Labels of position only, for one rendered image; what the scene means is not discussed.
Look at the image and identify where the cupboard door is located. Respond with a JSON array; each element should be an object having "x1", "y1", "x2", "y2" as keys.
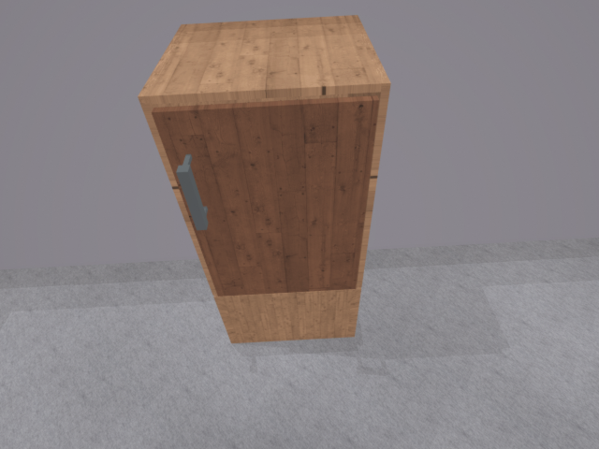
[{"x1": 152, "y1": 95, "x2": 379, "y2": 297}]

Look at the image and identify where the handle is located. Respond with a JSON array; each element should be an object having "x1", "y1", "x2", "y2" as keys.
[{"x1": 176, "y1": 154, "x2": 208, "y2": 230}]

